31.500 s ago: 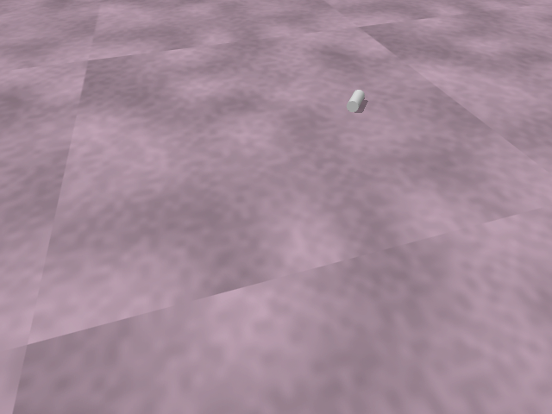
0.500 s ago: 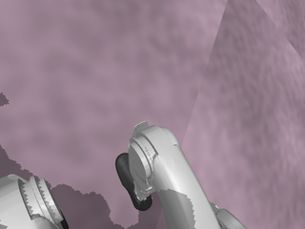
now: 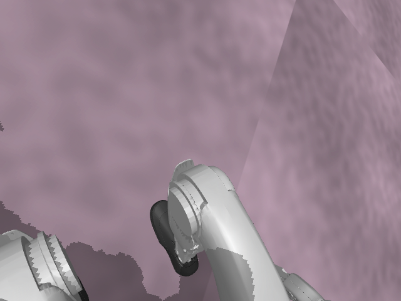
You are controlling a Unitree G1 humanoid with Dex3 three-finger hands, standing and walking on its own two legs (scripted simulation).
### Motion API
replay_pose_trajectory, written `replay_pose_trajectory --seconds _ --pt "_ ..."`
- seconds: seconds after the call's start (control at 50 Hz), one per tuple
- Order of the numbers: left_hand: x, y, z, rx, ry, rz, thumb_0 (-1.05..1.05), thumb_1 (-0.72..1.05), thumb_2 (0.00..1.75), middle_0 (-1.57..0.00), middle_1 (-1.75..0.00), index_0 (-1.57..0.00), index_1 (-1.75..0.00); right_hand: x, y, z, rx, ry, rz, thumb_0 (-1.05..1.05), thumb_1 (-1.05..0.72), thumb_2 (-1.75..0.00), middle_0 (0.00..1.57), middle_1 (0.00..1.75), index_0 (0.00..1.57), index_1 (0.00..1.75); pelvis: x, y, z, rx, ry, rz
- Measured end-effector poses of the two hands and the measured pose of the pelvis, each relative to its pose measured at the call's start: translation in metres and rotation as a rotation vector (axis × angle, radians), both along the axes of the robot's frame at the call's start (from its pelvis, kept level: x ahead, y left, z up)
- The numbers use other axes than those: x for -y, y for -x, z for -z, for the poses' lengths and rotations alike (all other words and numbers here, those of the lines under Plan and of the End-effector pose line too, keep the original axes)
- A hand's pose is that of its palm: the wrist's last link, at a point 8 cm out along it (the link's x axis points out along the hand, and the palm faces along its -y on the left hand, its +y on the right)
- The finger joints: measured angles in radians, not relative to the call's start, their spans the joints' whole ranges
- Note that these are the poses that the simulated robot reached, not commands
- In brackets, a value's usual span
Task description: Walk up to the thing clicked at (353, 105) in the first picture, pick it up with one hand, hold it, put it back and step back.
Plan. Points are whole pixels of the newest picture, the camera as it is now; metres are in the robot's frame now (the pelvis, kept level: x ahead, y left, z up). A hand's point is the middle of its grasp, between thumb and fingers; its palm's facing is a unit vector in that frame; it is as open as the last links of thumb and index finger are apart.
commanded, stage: open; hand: left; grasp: from above
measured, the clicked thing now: out of the picture +0.50 +0.32 -0.27
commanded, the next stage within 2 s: withdraw in 0.48 s
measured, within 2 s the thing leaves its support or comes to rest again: neither
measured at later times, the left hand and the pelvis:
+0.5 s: hand out of the picture +0.48 +0.34 -0.24, palm faces -0.45 -0.12 -0.89, open 13.8 cm; pelvis +0.00 +0.00 +0.00, yaw +0 degrees
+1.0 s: hand out of the picture +0.50 +0.37 -0.13, palm faces -0.33 -0.08 -0.94, open 14.1 cm; pelvis +0.01 +0.00 +0.02, yaw +3 degrees
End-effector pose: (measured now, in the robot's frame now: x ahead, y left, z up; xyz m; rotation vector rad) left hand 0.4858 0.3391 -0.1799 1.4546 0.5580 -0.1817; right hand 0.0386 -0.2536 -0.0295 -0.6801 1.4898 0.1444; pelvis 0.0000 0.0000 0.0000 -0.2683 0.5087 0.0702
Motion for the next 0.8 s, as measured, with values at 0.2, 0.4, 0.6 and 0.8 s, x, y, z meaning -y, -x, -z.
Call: replay_pose_trajectory --seconds 0.2,0.4,0.6,0.8 --pt "0.001 -0.001 0.0 0.002 0.009 0.016 0.0 -0.33 0.84 -0.26 -0.85 -0.26 -0.85 -0.006 0.004 -0.001 -0.009 -0.001 0.006 0.0 -0.9 -0.9 0.2 0.3 0.2 0.3 -0.002 0.001 -0.001 0.002 0.007 0.0" --pt "0.001 0.0 -0.002 0.005 0.004 0.02 0.0 -0.44 0.94 -0.15 -0.96 -0.15 -0.95 -0.009 0.006 0.0 -0.005 -0.002 0.003 0.0 -0.9 -0.9 0.2 0.3 0.2 0.3 -0.002 0.002 -0.001 0.004 0.01 0.002" --pt "0.002 -0.002 0.0 -0.001 0.0 0.017 0.0 -0.49 0.98 -0.1 -1.01 -0.1 -1.01 -0.01 0.006 0.002 -0.006 -0.013 0.002 0.0 -0.9 -0.9 0.2 0.3 0.2 0.3 -0.002 0.002 -0.001 0.003 0.006 0.002" --pt "-0.007 -0.015 -0.024 0.096 -0.017 -0.042 0.0 -0.51 0.99 -0.1 -1.02 -0.1 -1.01 -0.003 0.008 0.001 -0.015 -0.02 0.026 0.0 -0.91 -0.9 0.2 0.3 0.2 0.3 0.002 -0.002 -0.002 -0.021 -0.002 0.001"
